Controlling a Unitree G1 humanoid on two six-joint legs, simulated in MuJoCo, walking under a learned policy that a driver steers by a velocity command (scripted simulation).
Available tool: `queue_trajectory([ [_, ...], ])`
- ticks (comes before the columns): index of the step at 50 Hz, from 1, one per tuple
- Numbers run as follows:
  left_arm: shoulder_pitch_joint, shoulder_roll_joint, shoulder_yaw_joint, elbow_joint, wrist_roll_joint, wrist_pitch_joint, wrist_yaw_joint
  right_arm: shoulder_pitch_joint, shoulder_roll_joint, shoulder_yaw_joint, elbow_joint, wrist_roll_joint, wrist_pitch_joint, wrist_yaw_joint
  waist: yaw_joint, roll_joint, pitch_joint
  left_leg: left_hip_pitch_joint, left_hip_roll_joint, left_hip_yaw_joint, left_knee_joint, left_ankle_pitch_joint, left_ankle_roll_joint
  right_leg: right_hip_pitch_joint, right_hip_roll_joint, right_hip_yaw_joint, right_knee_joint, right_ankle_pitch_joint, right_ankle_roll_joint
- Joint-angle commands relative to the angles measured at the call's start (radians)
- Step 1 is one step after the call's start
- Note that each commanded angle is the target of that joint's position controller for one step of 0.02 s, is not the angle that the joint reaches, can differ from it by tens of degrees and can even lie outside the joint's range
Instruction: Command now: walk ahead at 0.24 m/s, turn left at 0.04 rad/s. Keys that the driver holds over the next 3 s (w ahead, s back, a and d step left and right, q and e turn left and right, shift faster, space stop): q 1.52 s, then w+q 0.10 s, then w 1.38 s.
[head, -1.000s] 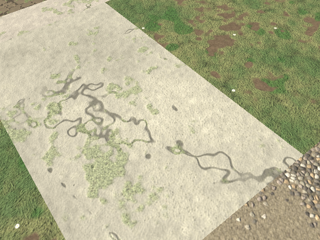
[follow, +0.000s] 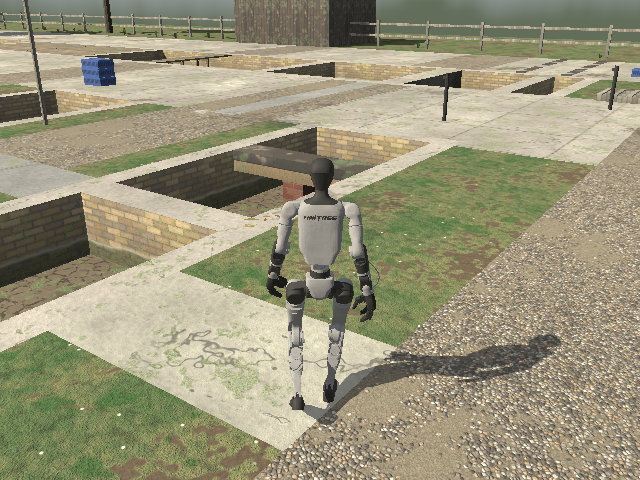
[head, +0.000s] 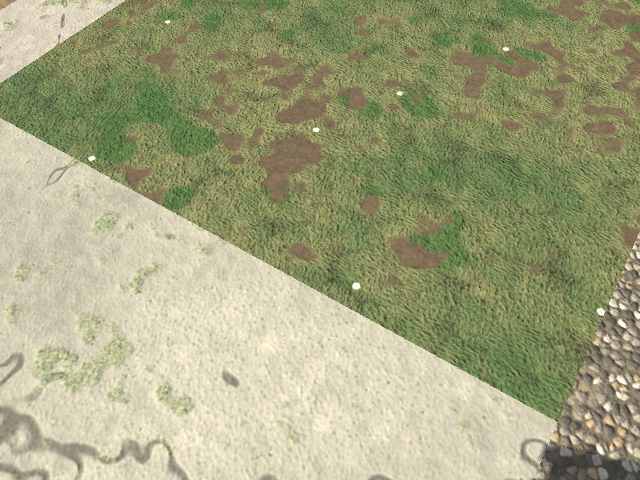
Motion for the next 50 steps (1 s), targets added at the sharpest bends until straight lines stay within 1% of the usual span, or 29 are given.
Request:
queue_trajectory([
  [1,0.153,0.077,0.014,0.023,-0.020,-0.012,0.026,0.023,-0.087,-0.023,-0.041,-0.024,0.004,-0.002,0.044,-0.014,-0.098,-0.242,0.041,-0.126,0.022,0.062,0.012,0.289,-0.349,0.239,-0.266,0.746,-0.111],
  [2,0.128,0.060,0.006,0.022,-0.019,-0.014,0.031,0.076,-0.068,-0.022,-0.019,-0.042,0.024,0.001,0.014,-0.026,-0.089,-0.174,0.033,-0.109,-0.002,0.088,0.006,0.217,-0.326,0.179,-0.285,0.738,-0.084],
  [3,0.139,0.061,0.002,0.025,-0.014,-0.021,0.032,0.095,-0.055,-0.025,-0.010,-0.046,0.038,0.005,0.004,-0.023,-0.102,-0.131,0.016,-0.103,-0.011,0.113,0.005,0.190,-0.314,0.147,-0.289,0.783,-0.074],
  [5,0.140,0.103,0.008,0.024,-0.015,-0.033,0.035,0.102,-0.041,-0.030,-0.016,-0.040,0.055,0.011,-0.021,-0.043,-0.118,-0.142,-0.003,-0.083,-0.036,0.156,-0.003,0.187,-0.304,0.087,-0.286,0.841,-0.074],
  [6,0.138,0.110,0.009,0.021,-0.014,-0.034,0.036,0.085,-0.042,-0.032,-0.025,-0.039,0.061,0.012,-0.022,-0.059,-0.120,-0.163,-0.003,-0.076,-0.060,0.183,-0.005,0.192,-0.298,0.061,-0.285,0.825,-0.070],
  [10,0.144,0.098,0.002,0.020,-0.016,-0.018,0.051,-0.039,-0.045,-0.030,-0.084,-0.045,0.076,0.020,0.001,-0.123,-0.095,-0.210,0.016,-0.042,-0.259,0.278,-0.010,0.212,-0.274,-0.019,-0.275,0.680,-0.053],
  [14,0.194,0.127,0.013,0.030,-0.011,0.004,0.059,-0.112,-0.047,-0.025,-0.133,-0.048,0.084,0.028,0.035,-0.115,-0.105,-0.189,0.008,-0.004,-0.380,0.256,0.006,0.257,-0.325,-0.023,-0.236,0.597,-0.076],
  [18,0.199,0.155,0.028,0.023,-0.001,0.035,0.059,-0.140,-0.064,-0.031,-0.171,-0.048,0.090,0.033,0.048,-0.113,-0.084,-0.177,0.001,0.012,-0.441,0.111,0.036,0.268,-0.388,0.008,-0.173,0.474,-0.078],
  [20,0.202,0.170,0.036,0.020,0.000,0.046,0.061,-0.133,-0.060,-0.033,-0.187,-0.043,0.083,0.034,0.042,-0.095,-0.083,-0.131,-0.010,0.019,-0.528,0.094,0.055,0.265,-0.401,0.010,-0.105,0.428,-0.051],
  [21,0.203,0.179,0.042,0.021,0.001,0.051,0.061,-0.107,-0.059,-0.033,-0.188,-0.041,0.072,0.031,0.016,-0.058,-0.096,-0.053,-0.017,0.011,-0.637,0.194,0.067,0.236,-0.384,-0.016,-0.029,0.390,-0.009],
  [22,0.230,0.167,0.042,0.017,0.002,0.055,0.056,-0.056,-0.120,-0.050,-0.180,-0.046,0.057,0.023,-0.004,0.070,-0.139,0.059,0.032,-0.108,-0.757,0.386,0.100,0.174,-0.310,-0.067,0.156,0.282,0.057],
  [23,0.211,0.098,0.026,-0.051,-0.020,0.055,0.048,-0.032,-0.274,-0.089,-0.194,-0.044,0.052,0.011,-0.001,0.332,-0.157,0.195,0.305,-0.503,-0.808,0.867,0.262,-0.106,-0.095,-0.133,0.429,-0.208,0.146],
  [24,0.115,0.109,0.024,-0.072,-0.009,0.073,0.054,0.060,-0.271,-0.096,-0.165,-0.024,0.061,0.011,-0.063,0.215,-0.211,0.208,0.361,-0.556,-0.831,0.955,0.365,-0.174,-0.037,0.054,0.603,-0.496,0.159],
  [25,0.107,0.108,0.024,-0.078,-0.013,0.081,0.050,0.032,-0.253,-0.092,-0.170,-0.022,0.069,0.008,-0.037,0.118,-0.177,0.180,0.321,-0.481,-0.831,0.875,0.368,-0.204,-0.062,0.113,0.664,-0.442,0.165],
  [26,0.101,0.098,0.022,-0.073,-0.021,0.077,0.047,-0.043,-0.218,-0.081,-0.183,-0.025,0.080,0.002,-0.005,0.069,-0.114,0.122,0.262,-0.417,-0.850,0.747,0.327,-0.219,-0.078,0.137,0.645,-0.354,0.165],
  [27,0.093,0.110,0.027,-0.075,-0.016,0.071,0.048,-0.111,-0.191,-0.072,-0.202,-0.020,0.088,-0.003,0.021,0.063,-0.084,0.093,0.207,-0.373,-0.862,0.673,0.280,-0.221,-0.090,0.152,0.596,-0.280,0.162],
  [28,0.110,0.127,0.031,-0.074,-0.002,0.070,0.046,-0.164,-0.162,-0.062,-0.220,-0.016,0.090,-0.004,0.042,0.079,-0.091,0.087,0.165,-0.338,-0.861,0.674,0.252,-0.203,-0.090,0.155,0.567,-0.231,0.162],
  [29,0.130,0.126,0.033,-0.067,0.006,0.075,0.044,-0.174,-0.158,-0.059,-0.231,-0.020,0.088,0.000,0.046,0.075,-0.119,0.091,0.148,-0.325,-0.853,0.711,0.246,-0.183,-0.072,0.147,0.570,-0.209,0.165],
  [32,0.139,0.103,0.027,-0.080,-0.006,0.089,0.044,-0.136,-0.201,-0.070,-0.227,-0.023,0.073,0.012,0.041,0.055,-0.155,0.114,0.132,-0.336,-0.850,0.682,0.239,-0.165,-0.062,0.157,0.484,-0.202,0.179],
  [35,0.099,0.108,0.024,-0.107,-0.009,0.098,0.049,-0.115,-0.221,-0.075,-0.230,-0.030,0.078,0.014,0.016,0.095,-0.145,0.107,0.128,-0.396,-0.874,0.501,0.239,-0.164,-0.057,0.169,0.388,-0.212,0.186],
  [38,0.069,0.113,0.022,-0.132,-0.013,0.095,0.050,-0.118,-0.236,-0.080,-0.241,-0.036,0.086,0.020,0.002,0.109,-0.138,0.077,0.122,-0.451,-0.889,0.363,0.237,-0.132,-0.044,0.178,0.309,-0.213,0.181],
  [41,0.072,0.117,0.019,-0.147,-0.020,0.085,0.052,-0.139,-0.245,-0.085,-0.254,-0.040,0.091,0.029,0.001,0.116,-0.143,0.046,0.116,-0.499,-0.881,0.353,0.227,-0.065,-0.022,0.180,0.231,-0.222,0.167],
  [44,0.124,0.122,0.017,-0.152,-0.030,0.071,0.056,-0.174,-0.246,-0.087,-0.265,-0.038,0.098,0.036,0.021,0.129,-0.153,0.016,0.102,-0.550,-0.863,0.396,0.195,0.045,0.007,0.178,0.096,-0.227,0.140],
  [45,0.164,0.118,0.016,-0.146,-0.032,0.066,0.058,-0.195,-0.245,-0.087,-0.268,-0.033,0.101,0.038,0.043,0.126,-0.153,-0.013,0.083,-0.555,-0.851,0.387,0.170,0.113,0.018,0.172,-0.002,-0.190,0.127],
  [46,0.219,0.117,0.016,-0.134,-0.031,0.060,0.062,-0.220,-0.240,-0.086,-0.275,-0.023,0.105,0.036,0.078,0.115,-0.148,-0.067,0.048,-0.543,-0.829,0.326,0.125,0.212,0.019,0.165,-0.159,-0.110,0.114],
  [47,0.236,0.178,0.029,-0.135,-0.017,0.053,0.071,-0.214,-0.199,-0.075,-0.287,-0.014,0.104,0.032,0.073,0.014,-0.133,-0.162,-0.027,-0.483,-0.742,0.169,0.059,0.289,-0.104,0.284,-0.310,-0.150,0.086],
  [48,0.197,0.282,0.047,-0.167,-0.002,0.055,0.075,-0.169,-0.125,-0.060,-0.304,-0.003,0.098,0.028,0.036,-0.218,-0.141,-0.321,-0.192,-0.269,-0.495,-0.023,0.003,0.357,-0.390,0.580,-0.402,-0.220,0.004],
  [49,0.125,0.295,0.052,-0.186,0.010,0.061,0.066,-0.188,-0.207,-0.078,-0.293,-0.042,0.096,0.021,0.040,-0.212,-0.083,-0.341,-0.183,-0.182,-0.293,-0.092,-0.012,0.174,-0.469,0.629,-0.406,-0.122,-0.092],
  [50,0.083,0.219,0.032,-0.204,0.008,0.058,0.062,-0.182,-0.237,-0.089,-0.282,-0.050,0.097,0.027,0.009,-0.125,-0.063,-0.280,-0.145,-0.215,-0.170,-0.040,-0.011,0.112,-0.415,0.551,-0.382,-0.028,-0.098],
])
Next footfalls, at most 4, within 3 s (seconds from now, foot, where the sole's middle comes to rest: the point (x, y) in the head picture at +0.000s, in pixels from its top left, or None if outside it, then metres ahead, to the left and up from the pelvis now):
0.44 left None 0.13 0.13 -0.76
0.94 right None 0.17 -0.07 -0.76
1.40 left None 0.01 0.09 -0.76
1.92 right None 0.24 0.08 -0.76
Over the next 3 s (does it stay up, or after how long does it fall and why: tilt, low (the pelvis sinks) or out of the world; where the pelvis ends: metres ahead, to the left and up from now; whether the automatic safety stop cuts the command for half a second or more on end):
stays up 0.41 0.56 0.00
